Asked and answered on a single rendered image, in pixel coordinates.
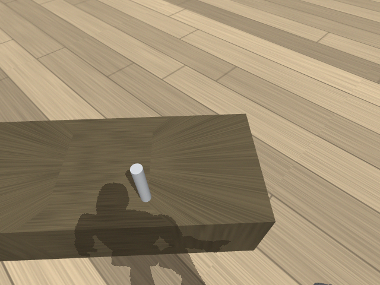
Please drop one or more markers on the can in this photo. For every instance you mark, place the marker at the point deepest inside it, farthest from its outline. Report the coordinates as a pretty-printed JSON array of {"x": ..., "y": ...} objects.
[{"x": 139, "y": 178}]

